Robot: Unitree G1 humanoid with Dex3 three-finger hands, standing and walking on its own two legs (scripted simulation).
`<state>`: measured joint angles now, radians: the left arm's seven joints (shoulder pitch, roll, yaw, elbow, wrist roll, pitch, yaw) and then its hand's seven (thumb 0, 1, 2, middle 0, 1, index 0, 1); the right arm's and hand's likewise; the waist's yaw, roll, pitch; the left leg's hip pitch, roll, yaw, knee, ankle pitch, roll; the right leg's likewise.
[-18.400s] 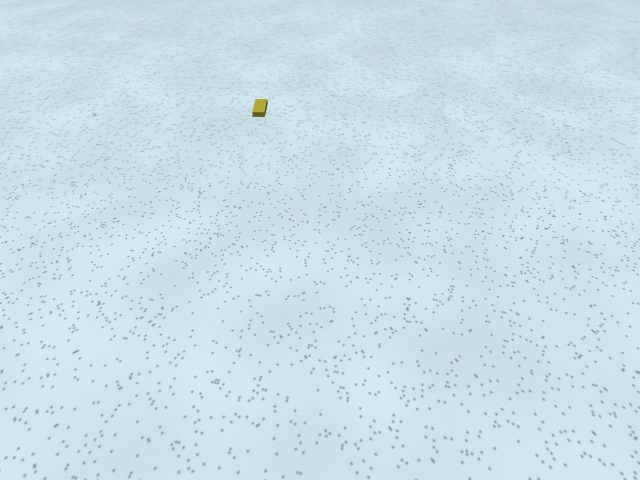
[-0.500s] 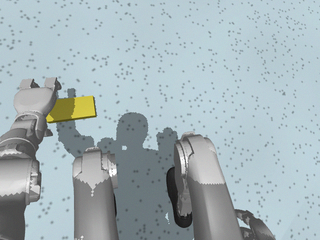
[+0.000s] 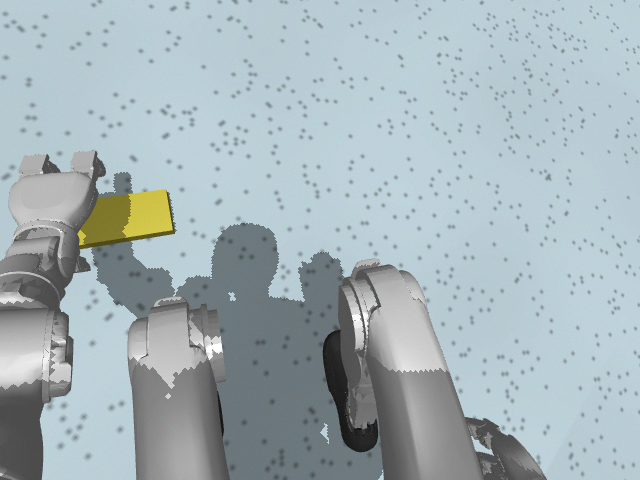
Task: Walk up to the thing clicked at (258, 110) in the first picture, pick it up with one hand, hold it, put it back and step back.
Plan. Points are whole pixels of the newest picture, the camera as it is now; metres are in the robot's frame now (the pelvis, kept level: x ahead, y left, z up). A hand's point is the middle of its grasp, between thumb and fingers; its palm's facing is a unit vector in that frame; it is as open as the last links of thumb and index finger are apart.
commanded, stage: rise first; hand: left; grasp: from above
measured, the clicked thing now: (121, 219) +0.47 +0.23 -0.31
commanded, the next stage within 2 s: approach in 1.54 s
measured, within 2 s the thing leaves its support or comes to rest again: neither
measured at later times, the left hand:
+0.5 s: hand (63, 231) +0.43 +0.27 -0.20, palm faces -0.46 -0.05 -0.89, open 13.8 cm
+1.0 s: hand (66, 229) +0.43 +0.27 -0.20, palm faces -0.46 -0.05 -0.88, open 13.7 cm
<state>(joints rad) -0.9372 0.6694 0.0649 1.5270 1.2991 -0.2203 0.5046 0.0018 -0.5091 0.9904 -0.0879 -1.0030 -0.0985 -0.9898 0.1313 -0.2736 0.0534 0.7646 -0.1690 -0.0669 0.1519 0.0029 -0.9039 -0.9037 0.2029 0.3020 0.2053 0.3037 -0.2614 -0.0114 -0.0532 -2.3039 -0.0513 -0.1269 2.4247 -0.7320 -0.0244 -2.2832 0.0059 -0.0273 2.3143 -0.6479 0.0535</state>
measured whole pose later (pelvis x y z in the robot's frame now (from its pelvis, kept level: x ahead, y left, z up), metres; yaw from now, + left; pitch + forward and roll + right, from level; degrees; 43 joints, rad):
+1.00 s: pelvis +0.00 +0.00 -0.01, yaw -1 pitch +34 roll -8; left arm -0.93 0.71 0.07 1.54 1.31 -0.24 0.51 0.00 -0.46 0.96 -0.14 -0.98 -0.15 -0.97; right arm 0.16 -0.28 0.07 0.77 -0.17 -0.10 0.17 0.00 -0.90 -0.90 0.20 0.30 0.21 0.30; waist -0.27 -0.01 -0.05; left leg -2.32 -0.05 -0.13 2.44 -0.71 -0.02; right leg -2.29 0.01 -0.03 2.32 -0.63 0.06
